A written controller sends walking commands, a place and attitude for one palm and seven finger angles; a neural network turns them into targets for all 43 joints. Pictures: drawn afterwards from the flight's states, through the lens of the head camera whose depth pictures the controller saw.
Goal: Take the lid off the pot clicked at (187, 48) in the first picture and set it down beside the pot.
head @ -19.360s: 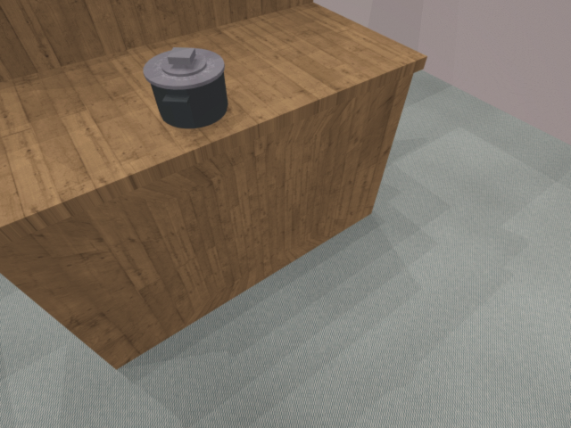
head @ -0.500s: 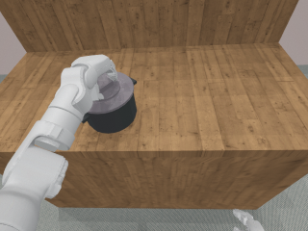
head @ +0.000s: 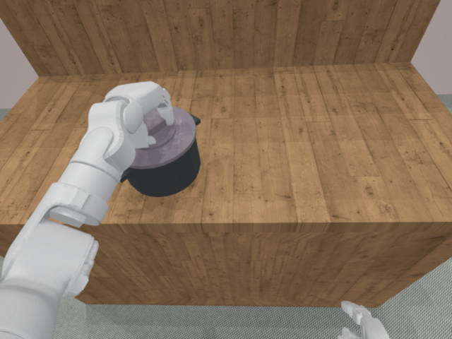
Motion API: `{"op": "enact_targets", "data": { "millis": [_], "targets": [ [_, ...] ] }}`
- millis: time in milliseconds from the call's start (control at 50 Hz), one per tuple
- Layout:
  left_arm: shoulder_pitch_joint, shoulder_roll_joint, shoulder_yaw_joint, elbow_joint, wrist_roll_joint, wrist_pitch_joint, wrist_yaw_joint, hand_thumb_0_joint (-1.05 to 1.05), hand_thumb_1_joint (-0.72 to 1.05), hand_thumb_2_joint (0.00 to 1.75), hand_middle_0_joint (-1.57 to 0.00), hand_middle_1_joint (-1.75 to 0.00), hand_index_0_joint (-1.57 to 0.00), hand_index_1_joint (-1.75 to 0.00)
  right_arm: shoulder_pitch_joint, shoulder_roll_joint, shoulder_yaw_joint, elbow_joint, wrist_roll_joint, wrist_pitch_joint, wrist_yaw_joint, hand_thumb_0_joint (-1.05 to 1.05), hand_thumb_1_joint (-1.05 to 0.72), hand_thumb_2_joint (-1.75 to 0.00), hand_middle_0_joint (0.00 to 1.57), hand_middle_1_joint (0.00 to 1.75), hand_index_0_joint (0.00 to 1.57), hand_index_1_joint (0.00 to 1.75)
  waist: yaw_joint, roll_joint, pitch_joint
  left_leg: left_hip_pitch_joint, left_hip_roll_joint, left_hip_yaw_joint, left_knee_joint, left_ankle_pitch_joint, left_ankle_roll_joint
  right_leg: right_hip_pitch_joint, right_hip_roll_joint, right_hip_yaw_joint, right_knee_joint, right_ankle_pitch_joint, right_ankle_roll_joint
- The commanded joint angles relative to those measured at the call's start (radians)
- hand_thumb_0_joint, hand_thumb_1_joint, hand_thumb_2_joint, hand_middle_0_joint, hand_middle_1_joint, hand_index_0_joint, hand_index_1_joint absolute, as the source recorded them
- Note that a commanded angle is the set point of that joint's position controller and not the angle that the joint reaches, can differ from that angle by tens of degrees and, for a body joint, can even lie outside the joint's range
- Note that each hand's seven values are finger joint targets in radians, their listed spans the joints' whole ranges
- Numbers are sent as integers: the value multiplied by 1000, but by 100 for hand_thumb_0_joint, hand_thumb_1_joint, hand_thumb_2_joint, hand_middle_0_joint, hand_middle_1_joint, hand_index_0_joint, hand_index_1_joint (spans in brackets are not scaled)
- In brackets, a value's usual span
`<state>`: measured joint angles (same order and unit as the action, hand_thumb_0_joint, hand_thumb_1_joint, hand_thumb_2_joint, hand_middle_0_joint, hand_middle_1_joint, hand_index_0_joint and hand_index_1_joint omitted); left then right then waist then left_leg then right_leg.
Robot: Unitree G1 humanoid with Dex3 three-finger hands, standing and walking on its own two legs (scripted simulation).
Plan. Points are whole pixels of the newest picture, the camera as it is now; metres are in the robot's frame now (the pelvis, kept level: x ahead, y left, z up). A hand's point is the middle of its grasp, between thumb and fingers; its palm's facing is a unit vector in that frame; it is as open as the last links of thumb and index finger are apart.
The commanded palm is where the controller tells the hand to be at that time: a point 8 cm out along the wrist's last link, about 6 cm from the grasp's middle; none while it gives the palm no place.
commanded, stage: close the fingers and squeeze the knob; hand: left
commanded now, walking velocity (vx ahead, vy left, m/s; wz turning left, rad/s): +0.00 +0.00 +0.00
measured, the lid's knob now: (148, 124) +0.48 +0.16 +0.13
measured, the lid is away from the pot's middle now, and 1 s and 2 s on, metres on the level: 0.00 0.01 0.00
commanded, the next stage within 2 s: lift the lid straight up in 0.60 s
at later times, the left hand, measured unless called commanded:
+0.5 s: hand (146, 131) +0.43 +0.15 +0.15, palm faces -0.30 -0.07 -0.95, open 8.0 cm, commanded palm +0.42 +0.15 +0.21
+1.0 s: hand (148, 127) +0.44 +0.14 +0.16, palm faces -0.33 -0.06 -0.94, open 7.2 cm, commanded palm +0.42 +0.16 +0.24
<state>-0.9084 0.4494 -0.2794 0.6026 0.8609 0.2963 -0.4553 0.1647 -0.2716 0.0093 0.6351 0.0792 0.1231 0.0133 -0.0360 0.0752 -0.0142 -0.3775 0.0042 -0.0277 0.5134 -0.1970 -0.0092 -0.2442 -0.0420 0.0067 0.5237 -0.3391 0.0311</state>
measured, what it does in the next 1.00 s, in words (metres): stands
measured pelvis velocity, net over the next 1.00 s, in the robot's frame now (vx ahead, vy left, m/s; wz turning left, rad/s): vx -0.01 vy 0.00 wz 0.00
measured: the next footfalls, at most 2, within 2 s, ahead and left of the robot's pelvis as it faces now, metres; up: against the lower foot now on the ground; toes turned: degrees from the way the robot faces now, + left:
none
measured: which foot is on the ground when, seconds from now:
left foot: down 0.00-1.00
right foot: down 0.00-1.00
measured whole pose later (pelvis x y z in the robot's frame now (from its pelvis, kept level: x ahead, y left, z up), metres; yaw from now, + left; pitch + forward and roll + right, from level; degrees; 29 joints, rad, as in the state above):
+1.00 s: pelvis -0.01 +0.00 +0.00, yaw +0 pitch +3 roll +0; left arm -0.94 0.45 -0.29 0.63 0.86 0.29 -0.48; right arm 0.18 -0.27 0.01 0.65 0.07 0.09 0.00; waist -0.05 0.08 0.00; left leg -0.36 0.01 -0.03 0.49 -0.18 -0.01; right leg -0.23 -0.04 0.01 0.51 -0.33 0.03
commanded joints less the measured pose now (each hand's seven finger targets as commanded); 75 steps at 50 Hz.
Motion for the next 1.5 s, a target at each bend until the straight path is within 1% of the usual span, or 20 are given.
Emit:
{"op": "enact_targets", "data": {
  "millis": [0, 140, 280, 340, 620, 660, 740, 800, 820, 860, 1000, 1020, 1060, 1140, 1220, 1240, 1320, 1340, 1420, 1480],
  "targets": [
    [-478, 158, 69, -119, 24, -2, 35, 0, 21, 100, -66, -92, -71, -94, -82, -106, -33, -128, 2, -42, -11, 0, -90, -90, 20, 30, 20, 30, -14, -115, -332, 304, -56, 34, -13, 201, 75, -58, 75, -82, -63, 383, -54],
    [-491, 204, 106, -148, 25, -10, 35, 0, 24, 108, -64, -88, -74, -94, -78, -106, -33, -131, -4, -43, -10, 0, -90, -90, 20, 30, 20, 30, -7, -107, -383, 318, -57, 30, -9, 235, 76, -20, 71, -76, -55, 423, -55],
    [-503, 151, 66, -226, 23, -7, 32, 0, 30, 111, -66, -88, -78, -96, -89, -100, -36, -141, -3, -45, 0, 0, -90, -90, 20, 30, 20, 30, -8, -82, -395, 352, -55, 20, -7, 270, 74, -33, 76, -82, -51, 434, -58],
    [-470, 195, 105, -223, 17, -8, 33, 0, 33, 113, -67, -88, -79, -97, -85, -103, -36, -141, -6, -47, 0, 0, -90, -90, 20, 30, 20, 30, -1, -92, -407, 345, -56, 23, -6, 284, 75, -5, 76, -79, -50, 455, -56],
    [-457, 191, 97, -166, 16, -4, 45, 0, 47, 118, -72, -89, -85, -99, -97, -109, -33, -135, -1, -42, -11, 0, -90, -90, 20, 30, 20, 30, -6, -91, -352, 308, -55, 33, -16, 198, 77, -34, 71, -80, -67, 384, -58],
    [-491, 205, 101, -109, 34, 0, 48, 0, 48, 118, -72, -89, -85, -99, -88, -105, -28, -122, 0, -40, -16, 0, -90, -90, 20, 30, 20, 30, -8, -108, -330, 290, -54, 36, -22, 168, 73, -44, 74, -79, -69, 361, -55],
    [-579, 235, 116, -192, 43, -11, 50, 0, 49, 118, -72, -90, -86, -100, -82, -104, -32, -126, -8, -51, -18, 0, -90, -90, 20, 30, 20, 30, -6, -49, -421, 346, -57, 26, -16, 217, 75, -16, 74, -72, -58, 397, -61],
    [-617, 238, 116, -174, 36, -8, 42, 0, 49, 118, -73, -90, -86, -100, -81, -105, -31, -121, -6, -57, -22, 0, -90, -90, 20, 30, 20, 30, -9, -67, -387, 336, -57, 23, -24, 197, 76, -28, 74, -75, -66, 390, -60],
    [-610, 199, 87, -185, 22, -10, 40, 0, 49, 119, -73, -90, -86, -100, -84, -104, -35, -127, -6, -58, -22, 0, -90, -90, 20, 30, 20, 30, -17, -71, -398, 345, -58, 20, -18, 210, 81, -26, 72, -73, -70, 399, -61],
    [-649, 263, 132, -212, 39, -14, 40, 0, 49, 119, -73, -90, -86, -100, -76, -107, -37, -121, -11, -69, -24, 0, -90, -90, 20, 30, 20, 30, -7, -51, -432, 374, -58, 17, -19, 229, 81, -14, 76, -69, -66, 420, -61],
    [-659, 312, 170, -215, 33, -18, 29, 0, 50, 119, -73, -90, -86, -100, -72, -108, -36, -120, -11, -96, -27, 0, -90, -90, 20, 30, 20, 30, 5, -75, -432, 368, -62, 16, -33, 237, 84, 16, 74, -66, -70, 446, -56],
    [-660, 274, 142, -261, 18, -24, 27, 0, 50, 119, -73, -90, -86, -100, -78, -108, -39, -129, -10, -98, -25, 0, -90, -90, 20, 30, 20, 30, -2, -48, -446, 391, -61, 12, -27, 274, 86, 20, 72, -68, -72, 467, -59],
    [-647, 308, 171, -196, 35, -14, 25, 0, 50, 119, -73, -90, -86, -100, -64, -109, -39, -112, -14, -99, -28, 0, -90, -90, 20, 30, 20, 30, 0, -93, -408, 369, -61, 17, -30, 249, 87, 7, 78, -69, -78, 453, -55],
    [-693, 335, 182, -245, 36, -23, 21, 0, 50, 119, -73, -90, -86, -100, -70, -109, -39, -119, -12, -115, -30, 0, -90, -90, 20, 30, 20, 30, 4, -68, -462, 396, -61, 14, -32, 276, 84, 29, 73, -64, -68, 469, -55],
    [-674, 233, 110, -267, 13, -19, 13, 0, 50, 119, -73, -90, -86, -100, -70, -107, -45, -126, -8, -126, -23, 0, -90, -90, 20, 30, 20, 30, -9, -37, -452, 431, -60, 2, -27, 314, 86, -3, 79, -75, -75, 462, -58],
    [-711, 299, 157, -279, 29, -19, 16, 0, 50, 119, -73, -90, -86, -100, -68, -108, -44, -115, -11, -126, -22, 0, -90, -90, 20, 30, 20, 30, -1, -50, -463, 426, -57, 7, -34, 297, 80, 11, 78, -70, -71, 455, -56],
    [-711, 280, 141, -270, 12, -14, 7, 0, 50, 119, -73, -90, -86, -100, -78, -114, -41, -120, -8, -123, -23, 0, -90, -90, 20, 30, 20, 30, -2, -63, -458, 410, -64, 11, -28, 298, 88, 28, 70, -68, -77, 488, -57],
    [-720, 345, 192, -261, 34, -13, 10, 0, 50, 119, -73, -90, -86, -100, -76, -110, -39, -115, -13, -126, -23, 0, -90, -90, 20, 30, 20, 30, 12, -77, -476, 406, -63, 12, -32, 302, 83, 42, 71, -63, -69, 490, -54],
    [-730, 279, 135, -282, 19, -9, -1, 0, 50, 119, -73, -90, -86, -100, -95, -110, -39, -125, -7, -122, -21, 0, -90, -90, 20, 30, 20, 30, 2, -46, -453, 418, -62, 13, -31, 308, 84, 22, 68, -67, -76, 482, -58],
    [-742, 336, 177, -244, 41, 1, -6, 0, 50, 119, -73, -90, -86, -100, -98, -107, -32, -122, -9, -121, -22, 0, -90, -90, 20, 30, 20, 30, 13, -74, -437, 390, -62, 19, -41, 275, 80, 26, 69, -65, -74, 465, -56]
  ]
}}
